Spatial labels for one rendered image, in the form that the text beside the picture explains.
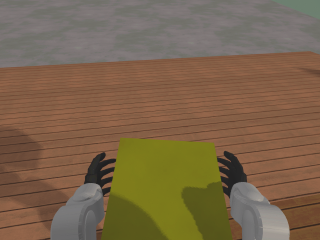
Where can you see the left robot forearm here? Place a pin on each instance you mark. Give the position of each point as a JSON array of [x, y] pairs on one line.
[[77, 220]]

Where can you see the right robot forearm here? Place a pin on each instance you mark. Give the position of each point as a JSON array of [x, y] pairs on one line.
[[259, 219]]

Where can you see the robot right hand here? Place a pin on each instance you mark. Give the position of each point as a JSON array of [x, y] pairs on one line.
[[235, 173]]

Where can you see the robot left hand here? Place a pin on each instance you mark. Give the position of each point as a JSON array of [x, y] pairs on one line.
[[94, 173]]

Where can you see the carton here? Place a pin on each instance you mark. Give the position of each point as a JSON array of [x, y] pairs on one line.
[[166, 190]]

